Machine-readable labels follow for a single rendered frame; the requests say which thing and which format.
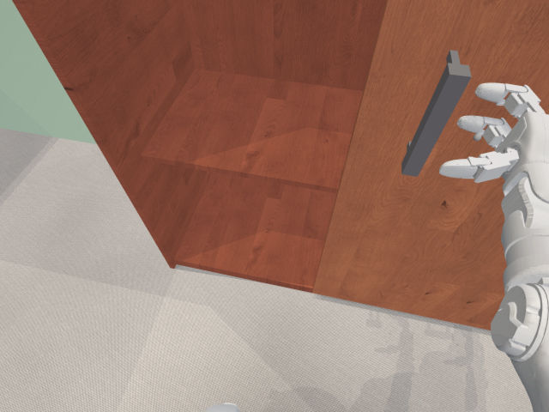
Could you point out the robot right forearm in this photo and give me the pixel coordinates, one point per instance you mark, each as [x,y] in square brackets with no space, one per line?
[525,234]

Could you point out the wardrobe door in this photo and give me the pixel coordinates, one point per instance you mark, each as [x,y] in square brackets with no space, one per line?
[430,245]

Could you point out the handle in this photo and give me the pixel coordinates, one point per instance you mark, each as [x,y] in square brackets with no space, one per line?
[449,90]

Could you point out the robot right upper arm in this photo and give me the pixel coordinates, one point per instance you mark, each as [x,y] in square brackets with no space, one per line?
[520,328]

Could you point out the robot right hand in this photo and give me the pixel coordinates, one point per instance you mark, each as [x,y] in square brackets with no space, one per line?
[528,140]

